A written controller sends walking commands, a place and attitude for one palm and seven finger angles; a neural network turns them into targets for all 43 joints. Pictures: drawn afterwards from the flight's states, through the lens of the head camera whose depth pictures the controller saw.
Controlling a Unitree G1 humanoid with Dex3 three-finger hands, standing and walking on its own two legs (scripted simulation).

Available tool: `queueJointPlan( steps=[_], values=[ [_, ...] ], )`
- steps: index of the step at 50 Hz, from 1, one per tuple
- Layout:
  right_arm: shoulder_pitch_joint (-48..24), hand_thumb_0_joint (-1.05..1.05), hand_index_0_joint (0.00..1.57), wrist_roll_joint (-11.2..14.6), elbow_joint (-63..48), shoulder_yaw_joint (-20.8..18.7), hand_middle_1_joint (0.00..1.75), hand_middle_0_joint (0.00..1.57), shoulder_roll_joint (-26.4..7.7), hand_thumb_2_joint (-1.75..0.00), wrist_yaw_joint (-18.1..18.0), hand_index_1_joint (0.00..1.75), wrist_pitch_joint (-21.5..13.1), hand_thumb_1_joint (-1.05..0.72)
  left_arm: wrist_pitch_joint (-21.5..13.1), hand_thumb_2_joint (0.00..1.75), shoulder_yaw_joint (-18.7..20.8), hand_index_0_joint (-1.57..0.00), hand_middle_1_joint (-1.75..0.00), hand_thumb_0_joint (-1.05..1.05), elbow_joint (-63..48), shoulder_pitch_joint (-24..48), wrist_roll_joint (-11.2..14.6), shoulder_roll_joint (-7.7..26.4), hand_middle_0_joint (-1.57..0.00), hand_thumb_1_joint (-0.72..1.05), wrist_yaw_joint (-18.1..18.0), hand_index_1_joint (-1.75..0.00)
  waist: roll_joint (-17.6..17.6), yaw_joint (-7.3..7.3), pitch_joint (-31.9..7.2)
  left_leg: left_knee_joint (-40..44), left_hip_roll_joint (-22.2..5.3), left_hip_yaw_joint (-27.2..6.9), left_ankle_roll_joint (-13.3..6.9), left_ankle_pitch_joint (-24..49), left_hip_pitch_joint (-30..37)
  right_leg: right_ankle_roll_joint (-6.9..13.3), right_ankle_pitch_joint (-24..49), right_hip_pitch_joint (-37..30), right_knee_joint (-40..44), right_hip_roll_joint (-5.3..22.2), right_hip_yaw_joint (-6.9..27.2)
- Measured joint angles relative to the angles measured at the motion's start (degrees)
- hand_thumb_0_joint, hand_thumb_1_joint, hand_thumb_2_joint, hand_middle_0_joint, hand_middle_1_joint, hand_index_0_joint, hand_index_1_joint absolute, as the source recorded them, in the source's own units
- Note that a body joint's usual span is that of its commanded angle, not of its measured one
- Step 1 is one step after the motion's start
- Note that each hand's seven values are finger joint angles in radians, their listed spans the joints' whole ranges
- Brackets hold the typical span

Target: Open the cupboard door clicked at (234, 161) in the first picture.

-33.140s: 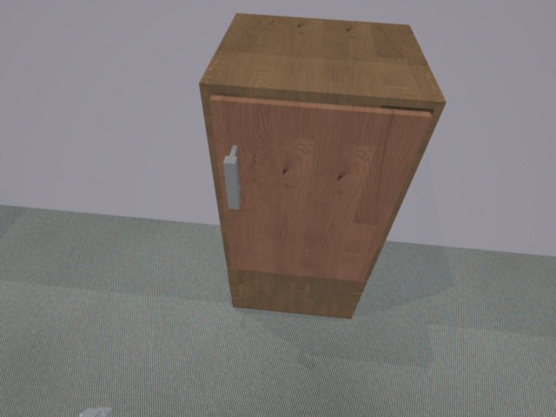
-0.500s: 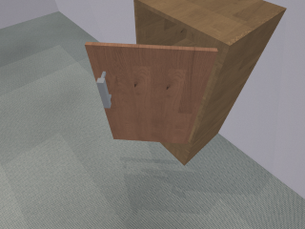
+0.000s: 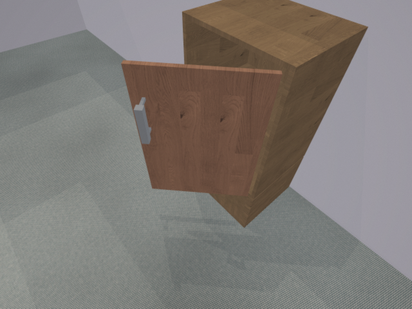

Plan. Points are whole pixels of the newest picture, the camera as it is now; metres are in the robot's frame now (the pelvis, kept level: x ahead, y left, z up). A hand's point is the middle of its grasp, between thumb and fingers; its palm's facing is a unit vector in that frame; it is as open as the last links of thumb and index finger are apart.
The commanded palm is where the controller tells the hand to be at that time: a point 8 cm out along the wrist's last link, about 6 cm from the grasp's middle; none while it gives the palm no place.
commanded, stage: come to a stop and stand still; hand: left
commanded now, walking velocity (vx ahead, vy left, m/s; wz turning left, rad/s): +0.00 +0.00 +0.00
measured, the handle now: (144, 120) +0.62 +0.23 -0.03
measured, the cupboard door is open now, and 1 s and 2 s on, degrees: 44 44 44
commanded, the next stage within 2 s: look again from close up in 0.10 s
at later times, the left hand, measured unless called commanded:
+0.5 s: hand out of the picture +0.02 +0.20 -0.18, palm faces +0.01 -0.98 -0.22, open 7.3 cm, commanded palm none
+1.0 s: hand out of the picture +0.04 +0.19 -0.19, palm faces +0.02 -0.98 -0.19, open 7.3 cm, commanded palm none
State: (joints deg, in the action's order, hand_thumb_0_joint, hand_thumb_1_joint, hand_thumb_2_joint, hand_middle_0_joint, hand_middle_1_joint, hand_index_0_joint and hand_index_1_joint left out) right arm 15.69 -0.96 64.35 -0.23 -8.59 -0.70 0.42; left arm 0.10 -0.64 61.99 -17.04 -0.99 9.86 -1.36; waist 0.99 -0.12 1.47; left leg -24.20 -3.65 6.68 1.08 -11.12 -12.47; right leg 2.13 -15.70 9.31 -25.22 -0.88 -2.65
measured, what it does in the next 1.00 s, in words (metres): stands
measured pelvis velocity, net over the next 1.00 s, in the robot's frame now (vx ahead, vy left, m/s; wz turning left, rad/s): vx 0.04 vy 0.02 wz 0.00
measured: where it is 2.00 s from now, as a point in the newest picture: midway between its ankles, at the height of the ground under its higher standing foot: outside the picture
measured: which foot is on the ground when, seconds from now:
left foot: down 0.00-1.00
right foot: down 0.00-1.00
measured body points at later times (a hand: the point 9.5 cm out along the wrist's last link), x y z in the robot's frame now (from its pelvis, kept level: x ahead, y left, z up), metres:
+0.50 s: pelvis +0.02 +0.02 -0.01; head +0.03 +0.01 +0.44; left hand +0.03 +0.25 -0.16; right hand +0.02 -0.20 -0.17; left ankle +0.02 +0.13 -0.74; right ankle -0.02 -0.09 -0.74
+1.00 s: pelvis +0.04 +0.02 -0.01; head +0.06 +0.02 +0.44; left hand +0.04 +0.25 -0.17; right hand +0.06 -0.21 -0.17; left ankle +0.02 +0.13 -0.74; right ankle -0.02 -0.09 -0.74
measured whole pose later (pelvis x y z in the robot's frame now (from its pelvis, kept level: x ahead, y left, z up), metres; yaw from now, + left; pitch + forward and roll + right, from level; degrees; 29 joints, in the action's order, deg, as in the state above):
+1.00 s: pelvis +0.04 +0.02 -0.01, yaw +0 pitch +0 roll +0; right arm 15.5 -1.3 62.6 0.0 -9.6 -0.3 -0.3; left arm -0.3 0.2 61.9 -17.7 -1.6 9.4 -1.2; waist 0.6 -0.4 0.6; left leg -32.5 -2.1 6.2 -0.3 -19.6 -13.0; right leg 0.7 -22.9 8.9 -31.3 0.7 -2.0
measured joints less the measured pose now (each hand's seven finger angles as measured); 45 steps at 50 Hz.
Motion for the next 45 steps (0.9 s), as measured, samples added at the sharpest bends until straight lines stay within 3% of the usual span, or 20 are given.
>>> queueJointPlan(
  steps=[11,17,27,45],
  values=[
    [1.0,0.01,0.20,0.3,1.2,0.4,0.30,0.20,1.3,-0.90,-0.1,0.30,-0.3,-0.91,-0.8,0.90,-0.5,-0.20,-0.30,0.01,2.2,-2.6,-0.1,-1.9,-0.20,0.91,-0.6,-0.30,-0.3,-0.41,0.2,-1.3,-0.4,-0.4,0.0,-0.7,-1.0,-0.2,0.1,0.0,0.6,-0.3,-0.3],
    [1.3,0.01,0.20,-0.1,-2.7,-0.2,0.30,0.20,-0.4,-0.90,0.1,0.30,-0.6,-0.92,-1.3,0.90,-0.8,-0.21,-0.30,0.01,1.4,-2.5,-0.2,-3.3,-0.21,0.91,-0.8,-0.30,-3.0,1.23,-0.1,-7.7,0.2,-2.2,-1.0,-4.5,-4.3,-0.8,-2.3,1.8,-3.3,0.0,-0.9],
    [1.7,0.02,0.20,-0.2,-2.5,0.5,0.30,0.20,-0.4,-0.90,-0.4,0.30,-1.2,-0.94,-1.2,0.90,0.2,-0.20,-0.30,0.01,-0.6,0.7,-0.1,-0.9,-0.20,0.92,-1.0,-0.30,-1.8,0.63,-1.2,-6.2,2.2,-0.6,-1.9,-5.2,-1.9,-1.9,-4.5,1.5,-5.4,2.1,0.6],
    [-1.1,0.01,0.20,-0.1,-1.5,0.5,0.30,0.20,-0.8,-0.90,-0.2,0.30,-1.2,-0.91,-0.5,0.90,0.4,-0.20,-0.30,0.01,-0.4,1.4,-0.3,0.0,-0.20,0.92,-0.4,-0.30,-0.1,0.04,-0.4,-5.1,1.9,0.0,-1.5,-5.8,-0.1,-1.6,-5.0,0.0,-4.5,1.8,1.1]
  ],
)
